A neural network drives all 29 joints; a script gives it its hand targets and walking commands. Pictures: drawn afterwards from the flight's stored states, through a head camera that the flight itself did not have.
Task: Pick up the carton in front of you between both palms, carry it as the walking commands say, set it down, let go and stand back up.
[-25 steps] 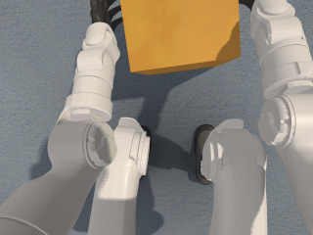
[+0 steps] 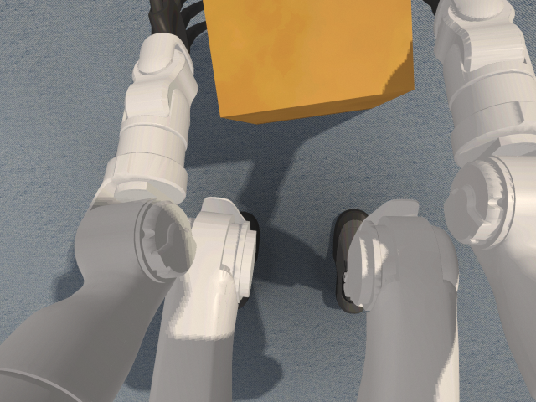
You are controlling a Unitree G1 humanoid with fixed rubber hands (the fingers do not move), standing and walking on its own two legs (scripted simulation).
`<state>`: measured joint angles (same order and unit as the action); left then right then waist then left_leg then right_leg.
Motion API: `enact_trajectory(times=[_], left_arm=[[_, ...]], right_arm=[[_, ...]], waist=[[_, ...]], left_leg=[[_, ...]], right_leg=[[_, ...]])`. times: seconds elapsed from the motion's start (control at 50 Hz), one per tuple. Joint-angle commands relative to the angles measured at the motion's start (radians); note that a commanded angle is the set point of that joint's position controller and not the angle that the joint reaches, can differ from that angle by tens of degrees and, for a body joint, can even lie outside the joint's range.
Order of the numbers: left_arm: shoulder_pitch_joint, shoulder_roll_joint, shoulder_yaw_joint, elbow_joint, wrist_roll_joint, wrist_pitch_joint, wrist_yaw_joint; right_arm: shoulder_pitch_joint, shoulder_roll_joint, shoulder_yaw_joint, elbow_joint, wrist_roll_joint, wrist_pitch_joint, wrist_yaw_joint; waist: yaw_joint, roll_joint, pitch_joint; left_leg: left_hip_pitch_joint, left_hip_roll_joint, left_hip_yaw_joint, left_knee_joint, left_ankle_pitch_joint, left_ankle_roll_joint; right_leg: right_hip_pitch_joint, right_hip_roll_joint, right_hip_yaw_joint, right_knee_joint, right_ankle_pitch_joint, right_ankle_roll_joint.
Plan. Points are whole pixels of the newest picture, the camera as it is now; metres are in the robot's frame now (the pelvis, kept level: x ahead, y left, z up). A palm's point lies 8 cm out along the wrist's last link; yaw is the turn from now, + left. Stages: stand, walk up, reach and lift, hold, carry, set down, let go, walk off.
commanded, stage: set down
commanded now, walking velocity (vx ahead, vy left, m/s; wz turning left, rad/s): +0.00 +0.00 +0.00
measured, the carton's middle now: (305, 39) +0.53 -0.04 -0.24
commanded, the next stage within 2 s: let go in 1.32 s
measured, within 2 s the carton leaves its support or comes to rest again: neither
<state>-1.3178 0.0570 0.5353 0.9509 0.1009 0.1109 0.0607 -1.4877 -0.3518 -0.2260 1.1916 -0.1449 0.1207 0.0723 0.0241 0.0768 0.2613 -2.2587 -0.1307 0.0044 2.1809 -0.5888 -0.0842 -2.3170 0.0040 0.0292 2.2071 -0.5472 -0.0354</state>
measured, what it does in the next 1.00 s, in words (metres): rises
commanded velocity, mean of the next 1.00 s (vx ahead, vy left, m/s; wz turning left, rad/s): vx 0.00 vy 0.00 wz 0.00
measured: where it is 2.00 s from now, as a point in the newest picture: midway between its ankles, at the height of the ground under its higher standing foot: (293, 277)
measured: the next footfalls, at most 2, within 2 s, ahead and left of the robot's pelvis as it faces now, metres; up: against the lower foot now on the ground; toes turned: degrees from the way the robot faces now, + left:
none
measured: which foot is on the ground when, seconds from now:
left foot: down 0.00-1.00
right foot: down 0.00-1.00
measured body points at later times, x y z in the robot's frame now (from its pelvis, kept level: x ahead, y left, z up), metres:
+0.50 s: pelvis +0.00 +0.01 +0.03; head +0.34 -0.04 +0.31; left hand +0.52 +0.13 -0.12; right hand +0.55 -0.24 -0.11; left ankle +0.11 +0.12 -0.33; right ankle +0.11 -0.11 -0.33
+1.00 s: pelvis +0.01 +0.00 +0.16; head +0.33 -0.05 +0.47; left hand +0.52 +0.14 +0.04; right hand +0.55 -0.26 +0.04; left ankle +0.11 +0.12 -0.33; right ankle +0.11 -0.11 -0.33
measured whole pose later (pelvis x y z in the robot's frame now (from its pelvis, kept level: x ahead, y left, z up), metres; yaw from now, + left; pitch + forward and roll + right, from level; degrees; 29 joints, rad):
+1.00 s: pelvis +0.01 +0.00 +0.16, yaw -2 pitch +46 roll +5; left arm -0.98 0.07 0.31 0.62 -0.07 0.18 0.19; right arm -1.21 -0.46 -0.16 0.95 0.03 0.17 0.08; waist 0.06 0.00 -0.01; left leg -1.93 -0.07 -0.01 1.62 -0.50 -0.05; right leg -1.99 0.04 0.05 1.64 -0.45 -0.02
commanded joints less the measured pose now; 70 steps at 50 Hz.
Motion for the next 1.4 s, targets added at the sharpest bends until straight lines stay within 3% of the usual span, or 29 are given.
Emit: enact_trajectory(times=[0.0, 0.02, 0.04, 0.08, 0.16, 0.26, 0.4, 0.48, 0.56, 0.66, 0.96, 1.24, 1.38], left_arm=[[-0.099, -0.078, -0.122, 0.073, -0.012, 0.002, -0.023], [-0.054, 0.082, -0.116, 0.056, -0.043, -0.024, 0.026], [-0.064, 0.147, -0.149, 0.051, -0.095, -0.048, 0.060], [-0.094, 0.172, -0.207, 0.062, -0.178, -0.086, 0.087], [-0.194, 0.193, -0.314, -0.025, -0.306, -0.118, 0.093], [-0.172, 0.224, -0.363, -0.076, -0.370, -0.096, 0.110], [-0.064, 0.205, -0.315, -0.263, -0.300, -0.041, 0.168], [-0.007, 0.155, -0.284, -0.311, -0.246, 0.000, 0.178], [0.025, 0.115, -0.258, -0.287, -0.205, 0.008, 0.163], [0.039, 0.096, -0.249, -0.296, -0.189, 0.016, 0.154], [0.167, 0.097, -0.224, -0.456, -0.172, 0.056, 0.125], [0.280, 0.071, -0.189, -0.427, -0.124, 0.032, 0.080], [0.388, 0.055, -0.186, -0.408, -0.067, 0.005, 0.045]], right_arm=[[-0.083, 0.031, 0.073, 0.054, 0.027, -0.018, 0.010], [-0.054, -0.137, 0.058, 0.044, 0.059, -0.041, -0.038], [-0.086, -0.204, 0.084, 0.022, 0.113, -0.067, -0.073], [-0.151, -0.221, 0.141, -0.014, 0.209, -0.106, -0.097], [-0.281, -0.257, 0.215, -0.178, 0.333, -0.144, -0.088], [-0.238, -0.285, 0.243, -0.180, 0.377, -0.110, -0.071], [-0.143, -0.291, 0.177, -0.236, 0.319, -0.050, -0.053], [-0.090, -0.290, 0.115, -0.261, 0.267, -0.019, -0.040], [-0.066, -0.262, 0.091, -0.233, 0.242, -0.020, -0.022], [-0.062, -0.249, 0.082, -0.217, 0.227, -0.020, -0.006], [0.017, -0.236, 0.052, -0.370, 0.177, 0.033, 0.014], [0.117, -0.172, 0.017, -0.350, 0.123, 0.020, 0.032], [0.254, -0.117, -0.034, -0.338, 0.058, 0.000, 0.022]], waist=[[-0.060, -0.099, -0.772], [-0.053, -0.102, -0.788], [-0.044, -0.104, -0.816], [-0.012, -0.124, -0.872], [-0.003, -0.178, -1.033], [0.001, -0.190, -1.152], [0.016, -0.188, -1.344], [0.005, -0.176, -1.272], [0.017, -0.168, -1.156], [0.030, -0.179, -1.175], [0.042, -0.234, -1.375], [0.061, -0.230, -1.290], [0.041, -0.204, -1.259]], left_leg=[[0.310, 0.007, 0.090, -0.148, 0.116, -0.005], [0.334, 0.014, 0.094, -0.153, 0.121, -0.012], [0.347, 0.019, 0.085, -0.150, 0.150, -0.015], [0.358, 0.030, 0.069, -0.132, 0.238, -0.009], [0.344, 0.054, 0.072, -0.107, 0.329, 0.000], [0.397, 0.063, 0.086, -0.140, 0.288, 0.004], [0.570, 0.040, 0.102, -0.247, 0.281, 0.016], [0.567, 0.031, 0.097, -0.327, 0.249, 0.016], [0.529, 0.034, 0.087, -0.395, 0.234, 0.010], [0.563, 0.037, 0.088, -0.474, 0.243, 0.005], [0.683, 0.027, 0.114, -0.727, 0.327, 0.002], [0.833, 0.044, 0.089, -1.008, 0.397, 0.007], [0.953, 0.054, 0.075, -1.134, 0.458, 0.005]], right_leg=[[0.588, 0.018, 0.019, -0.212, 0.168, 0.009], [0.597, 0.010, 0.023, -0.210, 0.169, 0.014], [0.607, 0.007, 0.032, -0.209, 0.193, 0.015], [0.641, -0.003, 0.057, -0.194, 0.277, 0.013], [0.763, -0.019, 0.070, -0.155, 0.398, 0.019], [0.858, -0.020, 0.045, -0.157, 0.362, 0.025], [0.940, 0.000, -0.004, -0.245, 0.315, 0.023], [0.880, 0.014, -0.023, -0.327, 0.274, 0.017], [0.795, 0.020, -0.021, -0.400, 0.247, 0.019], [0.819, 0.027, -0.023, -0.479, 0.252, 0.023], [1.209, 0.053, -0.020, -0.735, 0.421, 0.040], [1.431, 0.048, 0.012, -1.009, 0.500, 0.046], [1.542, 0.044, 0.023, -1.138, 0.583, 0.043]])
